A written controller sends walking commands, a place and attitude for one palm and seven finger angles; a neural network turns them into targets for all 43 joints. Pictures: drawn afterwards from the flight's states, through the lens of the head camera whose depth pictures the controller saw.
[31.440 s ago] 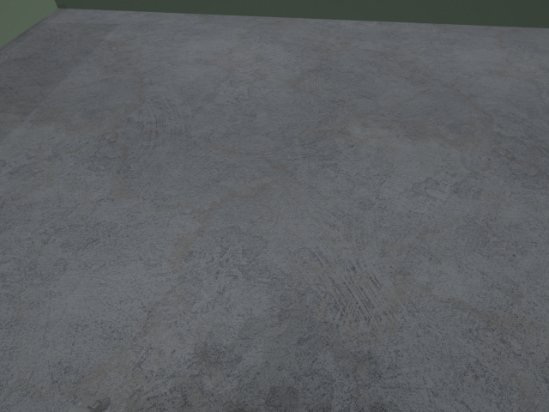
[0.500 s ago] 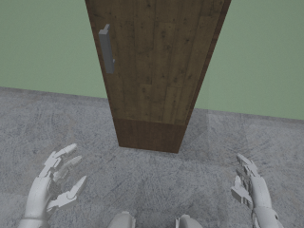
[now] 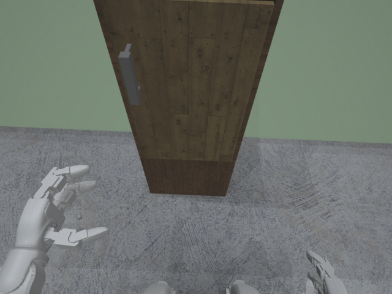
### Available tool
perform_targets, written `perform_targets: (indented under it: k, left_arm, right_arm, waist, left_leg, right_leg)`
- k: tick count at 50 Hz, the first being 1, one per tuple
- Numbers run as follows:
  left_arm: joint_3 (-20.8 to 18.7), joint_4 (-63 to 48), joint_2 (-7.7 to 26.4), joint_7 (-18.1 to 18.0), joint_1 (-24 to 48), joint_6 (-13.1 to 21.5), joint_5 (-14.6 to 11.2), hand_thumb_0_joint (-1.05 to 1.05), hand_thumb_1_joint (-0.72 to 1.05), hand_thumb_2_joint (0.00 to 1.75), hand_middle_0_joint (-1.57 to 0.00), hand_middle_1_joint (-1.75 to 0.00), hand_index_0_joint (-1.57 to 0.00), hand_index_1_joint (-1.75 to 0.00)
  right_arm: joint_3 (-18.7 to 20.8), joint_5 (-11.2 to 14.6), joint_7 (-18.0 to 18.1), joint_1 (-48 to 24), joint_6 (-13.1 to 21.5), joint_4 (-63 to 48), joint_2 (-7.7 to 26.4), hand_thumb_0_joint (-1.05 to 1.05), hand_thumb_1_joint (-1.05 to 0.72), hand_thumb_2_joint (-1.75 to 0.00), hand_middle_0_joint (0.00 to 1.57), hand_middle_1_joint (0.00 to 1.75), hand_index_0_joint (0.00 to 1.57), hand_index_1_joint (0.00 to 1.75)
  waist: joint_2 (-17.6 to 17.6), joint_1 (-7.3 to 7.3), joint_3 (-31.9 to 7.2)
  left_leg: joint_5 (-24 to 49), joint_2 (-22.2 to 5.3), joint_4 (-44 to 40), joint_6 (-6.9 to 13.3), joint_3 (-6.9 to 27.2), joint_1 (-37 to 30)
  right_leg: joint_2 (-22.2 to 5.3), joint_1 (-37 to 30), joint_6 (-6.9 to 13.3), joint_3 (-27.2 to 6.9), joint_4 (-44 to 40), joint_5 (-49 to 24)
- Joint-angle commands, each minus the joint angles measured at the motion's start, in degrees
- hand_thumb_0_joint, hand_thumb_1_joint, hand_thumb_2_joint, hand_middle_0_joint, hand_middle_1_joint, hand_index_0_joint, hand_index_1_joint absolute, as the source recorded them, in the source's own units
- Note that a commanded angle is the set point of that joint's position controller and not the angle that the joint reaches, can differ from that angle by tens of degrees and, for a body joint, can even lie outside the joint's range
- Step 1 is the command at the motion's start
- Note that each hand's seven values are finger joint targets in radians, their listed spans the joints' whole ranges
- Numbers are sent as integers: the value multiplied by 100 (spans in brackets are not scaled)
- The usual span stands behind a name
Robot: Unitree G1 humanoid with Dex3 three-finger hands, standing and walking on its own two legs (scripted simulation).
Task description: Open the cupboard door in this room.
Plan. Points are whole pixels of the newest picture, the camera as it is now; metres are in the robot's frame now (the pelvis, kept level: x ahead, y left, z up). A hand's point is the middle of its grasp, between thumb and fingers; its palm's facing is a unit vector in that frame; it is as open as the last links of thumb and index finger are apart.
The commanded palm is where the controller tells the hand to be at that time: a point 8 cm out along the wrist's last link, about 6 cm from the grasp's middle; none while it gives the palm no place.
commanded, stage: raise the hand with hooked fingers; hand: left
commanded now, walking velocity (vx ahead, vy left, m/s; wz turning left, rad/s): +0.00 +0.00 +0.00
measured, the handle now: (132, 75) +0.60 +0.19 +0.09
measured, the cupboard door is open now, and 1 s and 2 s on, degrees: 0 0 0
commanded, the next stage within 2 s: move the hooked fingers beside the handle in 1.10 s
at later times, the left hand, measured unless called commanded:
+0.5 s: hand (52, 178) +0.29 +0.27 +0.10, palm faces +0.04 -1.00 -0.06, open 13.9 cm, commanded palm +0.26 +0.32 +0.10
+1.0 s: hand (58, 169) +0.31 +0.26 +0.11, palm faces +0.03 -1.00 -0.02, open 14.0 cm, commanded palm +0.27 +0.31 +0.11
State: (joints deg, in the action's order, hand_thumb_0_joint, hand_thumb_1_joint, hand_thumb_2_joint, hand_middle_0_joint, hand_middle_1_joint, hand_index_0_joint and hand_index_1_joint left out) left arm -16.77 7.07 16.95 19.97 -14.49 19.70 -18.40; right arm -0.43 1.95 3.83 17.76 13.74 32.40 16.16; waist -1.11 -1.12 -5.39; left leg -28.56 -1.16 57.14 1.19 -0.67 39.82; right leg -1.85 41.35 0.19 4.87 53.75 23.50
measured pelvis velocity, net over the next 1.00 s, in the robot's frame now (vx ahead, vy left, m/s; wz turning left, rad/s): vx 0.01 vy -0.01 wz -0.01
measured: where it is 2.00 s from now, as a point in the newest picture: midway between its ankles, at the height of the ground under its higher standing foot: outside the picture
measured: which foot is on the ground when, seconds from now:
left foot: down 0.00-1.00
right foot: down 0.00-1.00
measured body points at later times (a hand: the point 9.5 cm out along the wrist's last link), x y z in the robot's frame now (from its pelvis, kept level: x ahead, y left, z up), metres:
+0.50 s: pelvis +0.01 +0.00 +0.02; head +0.05 +0.00 +0.47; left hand +0.28 +0.32 +0.11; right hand +0.19 -0.23 -0.06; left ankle +0.00 +0.10 -0.68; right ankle +0.03 -0.12 -0.68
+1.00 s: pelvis +0.01 -0.01 +0.03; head +0.05 -0.01 +0.48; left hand +0.30 +0.31 +0.11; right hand +0.16 -0.26 -0.05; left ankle +0.00 +0.10 -0.68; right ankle +0.03 -0.12 -0.68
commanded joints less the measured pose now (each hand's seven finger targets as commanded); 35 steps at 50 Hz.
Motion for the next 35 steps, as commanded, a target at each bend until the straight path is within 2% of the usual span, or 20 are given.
perform_targets:
  k: [1,3,5,6,8,9,11,16,20,22,27,28,30,31,33,35]
  left_arm:
    - [-602,-1171,1151,56,868,325,-149,0,-29,39,-29,-107,-29,-107]
    - [-663,-1158,1258,51,979,264,-142,0,-34,37,-29,-110,-29,-110]
    - [-661,-1127,1214,58,952,205,-139,0,-38,35,-29,-112,-29,-112]
    - [-631,-1078,1190,69,1041,171,-150,0,-41,34,-29,-114,-29,-114]
    - [-737,-752,1307,147,1167,37,-192,0,-45,32,-30,-117,-30,-117]
    - [-761,-736,1355,179,1359,1,-166,0,-48,31,-30,-118,-30,-118]
    - [-789,-618,1399,254,1526,-96,-168,0,-50,30,-30,-120,-30,-120]
    - [-877,-412,1576,441,2113,-206,-193,0,-50,30,-30,-120,-30,-120]
    - [-1112,-232,1859,575,2414,-239,-235,0,-50,30,-30,-120,-30,-120]
    - [-1148,14,1867,626,2444,-278,-252,0,-50,30,-30,-120,-30,-120]
    - [-1280,379,2099,794,2976,-341,-278,0,-50,30,-30,-120,-30,-120]
    - [-1384,499,2231,836,3053,-363,-312,0,-50,30,-30,-120,-30,-120]
    - [-1422,668,2284,901,3173,-380,-301,0,-50,30,-30,-120,-30,-120]
    - [-1306,812,2134,942,3074,-407,-311,0,-50,30,-30,-120,-30,-120]
    - [-1210,892,2003,1012,2936,-412,-364,0,-50,30,-30,-120,-30,-120]
    - [-1300,902,2111,1023,2930,-409,-354,0,-50,30,-30,-120,-30,-120]
  right_arm:
    - [235,34,53,-376,419,-917,705,0,-90,-90,20,30,20,30]
    - [222,24,60,-356,407,-902,728,0,-90,-90,20,30,20,30]
    - [216,26,47,-348,396,-901,704,0,-90,-90,20,30,20,30]
    - [206,33,44,-348,381,-888,711,0,-90,-90,20,30,20,30]
    - [175,26,49,-352,328,-872,748,0,-90,-90,20,30,20,30]
    - [170,43,54,-380,298,-878,750,0,-90,-90,20,30,20,30]
    - [159,49,72,-399,268,-882,745,0,-90,-90,20,30,20,30]
    - [112,45,107,-392,224,-833,747,0,-90,-90,20,30,20,30]
    - [89,23,122,-375,199,-780,755,0,-90,-90,20,30,20,30]
    - [96,36,134,-363,181,-750,764,0,-90,-90,20,30,20,30]
    - [80,46,160,-382,137,-710,788,0,-90,-90,20,30,20,30]
    - [74,28,166,-375,121,-730,812,0,-90,-90,20,30,20,30]
    - [86,51,179,-333,93,-708,817,0,-90,-90,20,30,20,30]
    - [74,52,172,-343,89,-725,803,0,-90,-90,20,30,20,30]
    - [96,63,147,-346,84,-769,822,0,-90,-90,20,30,20,30]
    - [112,55,124,-329,59,-775,837,0,-90,-90,20,30,20,30]
  waist:
    - [-430,115,-1161]
    - [-461,125,-1159]
    - [-502,144,-1208]
    - [-409,100,-1141]
    - [-359,98,-908]
    - [-339,95,-913]
    - [-435,113,-1008]
    - [-375,85,-1094]
    - [-468,133,-1265]
    - [-285,120,-1208]
    - [-361,125,-1124]
    - [-267,148,-1086]
    - [-223,139,-1207]
    - [-263,143,-1101]
    - [-105,145,-1014]
    - [-79,165,-1052]
  left_leg:
    - [1495,125,-1214,-61,293,-586]
    - [1769,109,-1250,-76,327,-763]
    - [2018,91,-1310,-108,323,-929]
    - [2029,88,-1335,-113,332,-945]
    - [1964,103,-1367,-101,315,-871]
    - [1956,91,-1421,-117,331,-894]
    - [2008,100,-1458,-115,308,-997]
    - [2227,84,-1549,-126,339,-1255]
    - [2571,94,-1589,-138,330,-1445]
    - [2555,84,-1635,-126,323,-1439]
    - [2410,110,-1761,-106,282,-1447]
    - [2392,127,-1754,-89,274,-1407]
    - [2357,129,-1788,-65,234,-1440]
    - [2257,142,-1817,-61,221,-1405]
    - [2186,148,-1803,-42,195,-1358]
    - [2127,155,-1821,-31,178,-1289]
  right_leg:
    - [241,-1139,125,-114,-779,-692]
    - [276,-1200,153,-67,-760,-946]
    - [267,-1268,140,-31,-789,-1161]
    - [276,-1269,128,-14,-823,-1206]
    - [306,-1303,146,-32,-898,-1244]
    - [294,-1315,141,-10,-908,-1227]
    - [284,-1407,141,-37,-972,-1291]
    - [304,-1554,148,-34,-1081,-1499]
    - [295,-1774,165,-70,-1140,-1815]
    - [296,-1776,147,-60,-1206,-1816]
    - [266,-1900,160,-113,-1350,-1781]
    - [285,-2001,180,-147,-1375,-1810]
    - [266,-2070,158,-187,-1443,-1820]
    - [256,-2025,161,-191,-1478,-1742]
    - [265,-2057,167,-224,-1514,-1700]
    - [241,-2084,155,-257,-1534,-1689]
